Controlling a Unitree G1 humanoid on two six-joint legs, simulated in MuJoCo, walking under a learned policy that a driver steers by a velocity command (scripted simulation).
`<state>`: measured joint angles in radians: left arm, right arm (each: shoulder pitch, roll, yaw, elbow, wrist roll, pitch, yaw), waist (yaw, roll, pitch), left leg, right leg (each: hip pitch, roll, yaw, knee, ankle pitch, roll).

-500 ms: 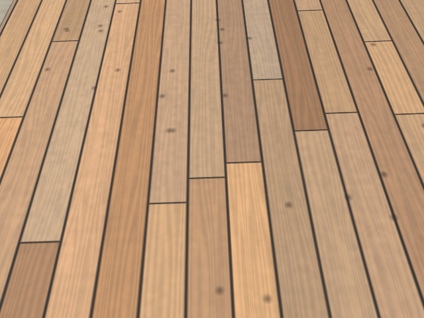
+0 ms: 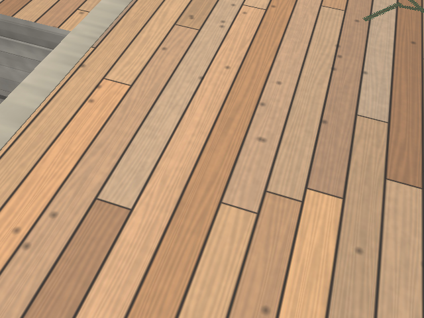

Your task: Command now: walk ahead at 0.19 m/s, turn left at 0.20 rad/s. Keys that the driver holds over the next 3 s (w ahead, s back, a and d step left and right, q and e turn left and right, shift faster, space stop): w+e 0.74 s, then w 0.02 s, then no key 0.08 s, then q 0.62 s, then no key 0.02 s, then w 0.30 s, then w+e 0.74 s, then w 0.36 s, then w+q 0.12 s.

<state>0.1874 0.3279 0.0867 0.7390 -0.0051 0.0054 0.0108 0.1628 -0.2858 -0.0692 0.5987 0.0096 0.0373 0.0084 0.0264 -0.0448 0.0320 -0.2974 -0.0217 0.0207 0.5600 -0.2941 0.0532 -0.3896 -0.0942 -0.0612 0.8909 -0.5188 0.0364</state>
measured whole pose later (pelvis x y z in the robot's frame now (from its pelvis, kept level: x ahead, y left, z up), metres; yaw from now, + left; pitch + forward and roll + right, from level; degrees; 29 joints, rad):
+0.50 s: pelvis +0.18 -0.06 -0.02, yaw -12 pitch +3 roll +1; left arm 0.11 0.29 0.06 0.66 -0.03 -0.04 -0.05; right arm 0.36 -0.31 -0.08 0.79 0.01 -0.04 -0.01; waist -0.05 0.00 0.04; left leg 0.01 0.09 0.18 0.59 -0.49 -0.04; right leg -0.53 0.00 -0.05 0.63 -0.13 -0.08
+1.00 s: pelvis +0.45 -0.11 -0.01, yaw -23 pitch +2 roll +0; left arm 0.30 0.31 0.06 0.75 0.00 -0.03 0.02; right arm 0.09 -0.27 -0.04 0.69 -0.02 -0.11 0.04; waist 0.05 -0.01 0.03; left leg -0.49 -0.04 -0.01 0.52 -0.07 0.04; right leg -0.19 0.08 0.14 0.85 -0.54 0.00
